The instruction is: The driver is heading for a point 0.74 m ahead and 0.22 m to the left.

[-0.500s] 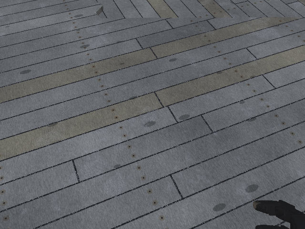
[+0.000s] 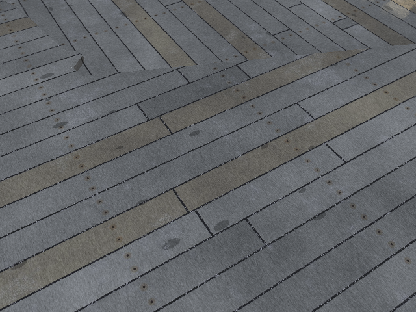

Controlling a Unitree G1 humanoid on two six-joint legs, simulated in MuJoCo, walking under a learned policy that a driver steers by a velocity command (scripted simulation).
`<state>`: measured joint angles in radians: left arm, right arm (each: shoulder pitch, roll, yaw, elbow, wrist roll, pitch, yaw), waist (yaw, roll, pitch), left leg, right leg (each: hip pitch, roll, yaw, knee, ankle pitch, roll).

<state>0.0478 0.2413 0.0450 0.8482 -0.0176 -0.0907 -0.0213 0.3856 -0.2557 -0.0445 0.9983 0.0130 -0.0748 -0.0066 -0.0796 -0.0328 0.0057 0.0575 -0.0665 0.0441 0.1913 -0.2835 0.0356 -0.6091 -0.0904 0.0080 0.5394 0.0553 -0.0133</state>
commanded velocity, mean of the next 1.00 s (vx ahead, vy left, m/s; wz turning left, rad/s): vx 0.47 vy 0.00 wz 0.32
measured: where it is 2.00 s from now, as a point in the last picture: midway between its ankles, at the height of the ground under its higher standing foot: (169, 255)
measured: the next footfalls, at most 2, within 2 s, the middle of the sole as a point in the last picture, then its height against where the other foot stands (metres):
right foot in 0.08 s outside the picture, level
left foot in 0.62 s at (165, 305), level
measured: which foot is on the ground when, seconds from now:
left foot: down 0.00-0.10, up 0.12-0.60, down 0.62-1.00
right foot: up 0.00-0.06, down 0.08-0.64, up 0.66-1.00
